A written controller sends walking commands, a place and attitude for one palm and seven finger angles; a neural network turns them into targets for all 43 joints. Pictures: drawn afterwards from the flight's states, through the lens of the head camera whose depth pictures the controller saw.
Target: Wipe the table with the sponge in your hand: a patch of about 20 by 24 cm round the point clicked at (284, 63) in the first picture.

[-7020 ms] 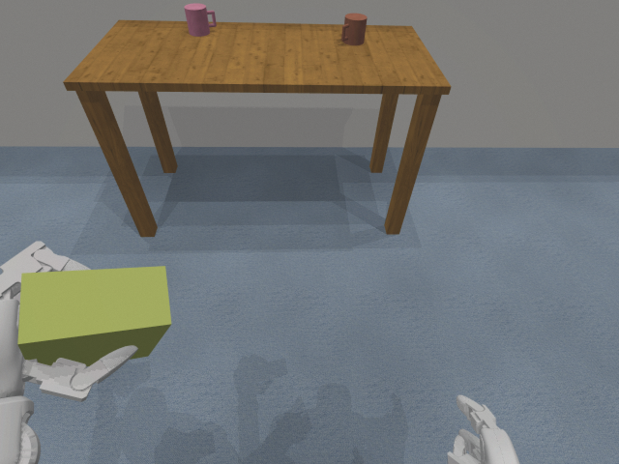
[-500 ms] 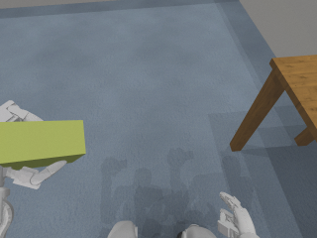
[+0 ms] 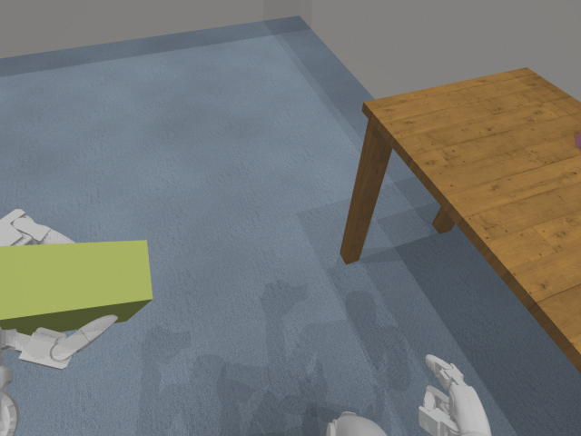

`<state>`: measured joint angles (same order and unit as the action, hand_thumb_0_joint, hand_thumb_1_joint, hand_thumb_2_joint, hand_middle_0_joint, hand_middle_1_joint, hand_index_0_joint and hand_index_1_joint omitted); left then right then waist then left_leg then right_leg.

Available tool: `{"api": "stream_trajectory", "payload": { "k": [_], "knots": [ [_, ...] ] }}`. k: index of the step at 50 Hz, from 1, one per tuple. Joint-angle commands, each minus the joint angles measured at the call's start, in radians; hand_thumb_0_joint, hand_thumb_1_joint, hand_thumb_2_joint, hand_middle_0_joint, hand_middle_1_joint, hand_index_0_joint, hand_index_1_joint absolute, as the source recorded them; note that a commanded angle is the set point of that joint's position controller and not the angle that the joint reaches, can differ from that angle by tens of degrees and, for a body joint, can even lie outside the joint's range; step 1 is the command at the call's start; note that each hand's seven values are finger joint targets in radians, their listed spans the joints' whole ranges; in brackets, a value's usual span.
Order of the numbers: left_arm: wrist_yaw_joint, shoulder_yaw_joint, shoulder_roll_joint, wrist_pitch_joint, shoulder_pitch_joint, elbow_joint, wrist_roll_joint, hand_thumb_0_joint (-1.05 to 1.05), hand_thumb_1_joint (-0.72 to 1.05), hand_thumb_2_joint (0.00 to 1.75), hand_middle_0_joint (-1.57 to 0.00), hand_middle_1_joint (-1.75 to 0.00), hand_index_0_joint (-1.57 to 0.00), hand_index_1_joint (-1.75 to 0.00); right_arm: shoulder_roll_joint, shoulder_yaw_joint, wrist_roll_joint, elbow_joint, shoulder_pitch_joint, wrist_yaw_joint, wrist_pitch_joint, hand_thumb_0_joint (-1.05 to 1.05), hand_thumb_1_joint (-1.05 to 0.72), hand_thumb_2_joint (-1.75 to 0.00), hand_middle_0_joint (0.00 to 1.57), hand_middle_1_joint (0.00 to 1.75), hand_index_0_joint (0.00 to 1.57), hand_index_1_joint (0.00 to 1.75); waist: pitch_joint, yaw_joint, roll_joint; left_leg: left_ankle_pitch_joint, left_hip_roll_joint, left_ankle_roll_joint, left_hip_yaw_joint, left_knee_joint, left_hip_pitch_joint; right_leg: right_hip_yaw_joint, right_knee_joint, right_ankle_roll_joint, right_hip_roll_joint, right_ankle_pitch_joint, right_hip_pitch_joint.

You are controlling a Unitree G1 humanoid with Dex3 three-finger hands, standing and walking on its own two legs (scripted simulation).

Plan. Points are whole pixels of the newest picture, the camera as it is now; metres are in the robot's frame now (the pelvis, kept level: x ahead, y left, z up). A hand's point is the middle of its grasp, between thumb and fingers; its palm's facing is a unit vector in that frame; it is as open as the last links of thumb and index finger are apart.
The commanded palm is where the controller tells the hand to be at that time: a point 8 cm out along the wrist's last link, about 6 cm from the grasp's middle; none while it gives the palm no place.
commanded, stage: turn to face it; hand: left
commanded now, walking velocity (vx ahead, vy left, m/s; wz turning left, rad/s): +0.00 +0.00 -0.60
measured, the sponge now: (95, 289) +0.22 +0.23 +0.15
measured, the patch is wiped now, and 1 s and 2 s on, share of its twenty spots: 0.00 0.00 0.00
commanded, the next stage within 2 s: none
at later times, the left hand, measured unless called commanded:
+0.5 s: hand (202, 281) +0.22 +0.11 +0.18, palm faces +0.13 -0.87 -0.48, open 9.7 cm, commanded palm +0.18 +0.17 +0.19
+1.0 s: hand (376, 334) +0.19 -0.04 +0.18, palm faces -0.19 -0.81 -0.55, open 9.7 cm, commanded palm +0.17 +0.03 +0.19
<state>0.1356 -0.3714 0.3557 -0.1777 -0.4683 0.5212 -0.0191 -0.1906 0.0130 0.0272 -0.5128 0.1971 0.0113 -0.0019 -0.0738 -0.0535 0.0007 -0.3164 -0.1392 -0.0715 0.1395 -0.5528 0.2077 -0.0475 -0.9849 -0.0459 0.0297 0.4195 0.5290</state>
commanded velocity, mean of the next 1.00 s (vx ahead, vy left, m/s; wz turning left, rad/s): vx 0.00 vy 0.00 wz -0.60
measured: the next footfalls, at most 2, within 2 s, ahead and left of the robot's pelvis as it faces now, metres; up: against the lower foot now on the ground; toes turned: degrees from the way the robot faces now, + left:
right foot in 0.10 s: +0.06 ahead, -0.14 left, +0.00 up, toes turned -9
left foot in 0.48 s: +0.03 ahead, +0.08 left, +0.00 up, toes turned -12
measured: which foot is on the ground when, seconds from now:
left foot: down 0.00-0.10, up 0.12-0.46, down 0.48-0.74, up 0.76-1.00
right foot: up 0.00-0.08, down 0.10-0.48, up 0.50-0.70, down 0.72-1.00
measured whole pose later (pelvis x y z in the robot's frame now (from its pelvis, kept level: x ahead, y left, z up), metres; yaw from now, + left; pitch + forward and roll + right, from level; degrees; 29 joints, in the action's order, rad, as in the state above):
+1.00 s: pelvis -0.13 -0.10 +0.01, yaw -36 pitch +1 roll +3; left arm 0.15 -0.42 0.43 -0.20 -0.56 0.59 -0.06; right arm -0.23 0.02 0.02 -0.55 0.14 0.02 -0.07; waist -0.13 0.01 0.00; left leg -0.45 -0.04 -0.09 0.04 -0.95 0.44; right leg 0.03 -0.50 0.11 0.08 0.15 0.37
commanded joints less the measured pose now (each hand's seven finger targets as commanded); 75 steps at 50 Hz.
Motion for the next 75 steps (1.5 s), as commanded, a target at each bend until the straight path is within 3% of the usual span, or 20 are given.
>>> {"api": "stream_trajectory", "payload": {
  "k": [1,4,6,7,10,21,24,26,29,34,36,37,39,44,58,63,70,71,73,75],
  "knots": [
    [0.015,-0.050,0.159,-0.065,0.151,0.235,0.000,0.00,0.10,1.30,-1.20,-1.60,-1.20,-1.60,-0.162,0.047,-0.006,0.123,-0.028,-0.003,0.092,0.00,-0.90,-0.90,0.20,0.30,0.20,0.30,0.064,0.045,-0.276,0.408,-0.227,0.108,-0.004,0.107,-0.002,-0.086,0.254,-0.022,-0.024,-0.014,-0.158],
    [0.016,-0.081,0.190,-0.058,0.161,0.185,0.008,0.00,0.10,1.30,-1.20,-1.60,-1.20,-1.60,-0.150,0.046,-0.003,0.117,-0.016,-0.009,0.102,0.00,-0.90,-0.90,0.20,0.30,0.20,0.30,0.132,0.037,-0.140,0.306,-0.155,0.050,0.029,-0.190,0.055,-0.049,0.525,0.020,-0.059,-0.276,-0.388],
    [0.033,-0.189,0.281,-0.071,0.112,0.177,-0.012,0.00,0.10,1.30,-1.20,-1.60,-1.20,-1.60,-0.109,0.030,-0.003,0.144,-0.076,-0.002,0.095,0.00,-0.90,-0.90,0.20,0.30,0.20,0.30,0.196,0.011,0.299,-0.338,0.050,-0.022,-0.037,-0.598,0.368,0.481,0.583,0.202,-0.364,-0.919,-0.497],
    [0.031,-0.199,0.283,-0.065,0.069,0.215,-0.034,0.00,0.10,1.30,-1.20,-1.60,-1.20,-1.60,-0.111,0.043,-0.002,0.137,-0.102,-0.001,0.077,0.00,-0.90,-0.90,0.20,0.30,0.20,0.30,0.240,0.007,0.274,-0.300,0.030,-0.017,-0.165,-0.679,0.337,0.518,0.602,0.204,-0.380,-0.778,-0.458],
    [0.029,-0.223,0.244,-0.083,-0.089,0.293,-0.050,0.00,0.10,1.30,-1.20,-1.60,-1.20,-1.60,-0.073,0.002,-0.014,0.121,-0.129,-0.015,0.016,0.00,-0.90,-0.90,0.20,0.30,0.20,0.30,0.289,0.027,0.050,-0.179,0.034,-0.025,-0.164,-0.646,0.361,0.370,0.534,0.220,-0.300,-0.683,-0.512],
    [0.032,-0.154,0.203,-0.059,-0.048,0.248,-0.035,0.00,0.10,1.30,-1.20,-1.60,-1.20,-1.60,-0.126,0.027,-0.007,0.124,-0.083,0.001,-0.017,0.00,-0.90,-0.90,0.20,0.30,0.20,0.30,0.233,0.034,0.093,-0.059,0.086,0.024,-0.098,0.048,-0.040,0.437,0.634,0.158,-0.204,-0.196,-0.194],
    [0.018,-0.135,0.210,-0.080,0.048,0.287,-0.019,0.00,0.10,1.30,-1.20,-1.60,-1.20,-1.60,-0.168,0.044,-0.015,0.155,-0.094,0.021,-0.002,0.00,-0.90,-0.90,0.20,0.30,0.20,0.30,0.129,0.028,-0.253,0.035,-0.231,0.167,-0.337,0.286,-0.152,0.211,0.238,0.042,0.020,0.049,0.071],
    [0.018,-0.127,0.197,-0.078,0.027,0.219,0.000,0.00,0.10,1.30,-1.20,-1.60,-1.20,-1.60,-0.132,0.044,-0.014,0.148,-0.088,0.023,0.017,0.00,-0.90,-0.90,0.20,0.30,0.20,0.30,0.103,0.031,-0.284,0.037,-0.326,0.242,-0.325,0.309,0.093,0.105,-0.196,0.008,-0.023,0.052,0.001],
    [0.014,-0.059,0.167,-0.076,0.133,0.276,0.000,0.00,0.10,1.30,-1.20,-1.60,-1.20,-1.60,-0.139,0.041,0.001,0.133,-0.072,0.007,0.047,0.00,-0.90,-0.90,0.20,0.30,0.20,0.30,0.043,0.026,-0.236,0.217,-0.245,0.172,-0.076,0.221,0.067,0.020,-0.049,-0.013,-0.071,0.025,-0.007],
    [0.022,-0.079,0.188,-0.063,0.126,0.220,0.001,0.00,0.10,1.30,-1.20,-1.60,-1.20,-1.60,-0.162,0.045,-0.007,0.129,-0.024,-0.003,0.097,0.00,-0.90,-0.90,0.20,0.30,0.20,0.30,0.100,0.037,-0.261,0.317,-0.198,0.081,0.005,0.016,0.032,-0.095,0.396,-0.009,-0.015,-0.095,-0.274],
    [0.027,-0.118,0.227,-0.074,0.145,0.217,0.002,0.00,0.10,1.30,-1.20,-1.60,-1.20,-1.60,-0.131,0.036,-0.002,0.130,-0.018,-0.010,0.097,0.00,-0.90,-0.90,0.20,0.30,0.20,0.30,0.147,0.039,-0.027,0.118,-0.097,0.020,0.043,-0.259,0.129,0.093,0.551,0.069,-0.150,-0.419,-0.414],
    [0.039,-0.179,0.278,-0.074,0.115,0.193,-0.009,0.00,0.10,1.30,-1.20,-1.60,-1.20,-1.60,-0.099,0.021,-0.006,0.153,-0.061,-0.005,0.091,0.00,-0.90,-0.90,0.20,0.30,0.20,0.30,0.173,0.014,0.248,-0.297,0.039,-0.018,0.014,-0.472,0.342,0.410,0.593,0.173,-0.325,-0.703,-0.480],
    [0.040,-0.242,0.304,-0.061,-0.004,0.213,-0.041,0.00,0.10,1.30,-1.20,-1.60,-1.20,-1.60,-0.099,0.025,-0.008,0.151,-0.120,-0.004,0.063,0.00,-0.90,-0.90,0.20,0.30,0.20,0.30,0.230,0.010,0.181,-0.232,0.037,-0.018,-0.179,-0.689,0.371,0.538,0.608,0.211,-0.358,-0.636,-0.458],
    [0.040,-0.220,0.243,-0.081,-0.090,0.249,-0.056,0.00,0.10,1.30,-1.20,-1.60,-1.20,-1.60,-0.087,0.013,-0.016,0.113,-0.137,0.000,-0.004,0.00,-0.90,-0.90,0.20,0.30,0.20,0.30,0.275,0.035,0.072,-0.132,0.048,-0.031,-0.155,-0.548,0.339,0.345,0.571,0.207,-0.272,-0.718,-0.522],
    [0.029,-0.121,0.219,-0.053,0.021,0.244,-0.035,0.00,0.10,1.30,-1.20,-1.60,-1.20,-1.60,-0.140,0.032,-0.012,0.141,-0.084,0.000,-0.052,0.00,-0.90,-0.90,0.20,0.30,0.20,0.30,0.224,0.029,0.055,-0.098,0.099,0.049,-0.104,0.091,-0.053,0.487,0.706,0.129,-0.172,-0.119,-0.214],
    [0.012,-0.156,0.234,-0.063,0.036,0.248,-0.020,0.00,0.10,1.30,-1.20,-1.60,-1.20,-1.60,-0.124,0.040,-0.008,0.175,-0.105,0.017,0.000,0.00,-0.90,-0.90,0.20,0.30,0.20,0.30,0.125,0.009,-0.302,0.005,-0.298,0.235,-0.285,0.305,0.093,0.106,-0.103,0.006,0.014,0.029,-0.047],
    [0.009,-0.064,0.174,-0.052,0.168,0.232,-0.011,0.00,0.10,1.30,-1.20,-1.60,-1.20,-1.60,-0.164,0.034,-0.006,0.136,-0.039,-0.002,0.076,0.00,-0.90,-0.90,0.20,0.30,0.20,0.30,0.090,0.037,-0.209,0.435,-0.188,0.083,-0.016,-0.031,0.002,-0.072,0.412,-0.001,-0.001,-0.145,-0.284],
    [0.011,-0.077,0.184,-0.052,0.187,0.217,-0.007,0.00,0.10,1.30,-1.20,-1.60,-1.20,-1.60,-0.156,0.032,-0.004,0.135,-0.038,-0.004,0.079,0.00,-0.90,-0.90,0.20,0.30,0.20,0.30,0.111,0.033,-0.132,0.364,-0.157,0.061,-0.007,-0.152,0.044,-0.027,0.494,0.025,-0.036,-0.257,-0.368],
    [0.028,-0.154,0.255,-0.050,0.163,0.182,-0.019,0.00,0.10,1.30,-1.20,-1.60,-1.20,-1.60,-0.117,0.026,0.000,0.164,-0.083,-0.002,0.072,0.00,-0.90,-0.90,0.20,0.30,0.20,0.30,0.179,0.010,0.317,-0.296,0.068,-0.015,-0.038,-0.550,0.298,0.517,0.623,0.195,-0.341,-0.728,-0.446],
    [0.035,-0.195,0.282,-0.049,0.021,0.245,-0.044,0.00,0.10,1.30,-1.20,-1.60,-1.20,-1.60,-0.097,0.016,-0.013,0.143,-0.111,-0.003,0.034,0.00,-0.90,-0.90,0.20,0.30,0.20,0.30,0.211,0.009,0.127,-0.238,0.049,-0.013,-0.193,-0.693,0.327,0.572,0.642,0.207,-0.349,-0.493,-0.430]
  ]
}}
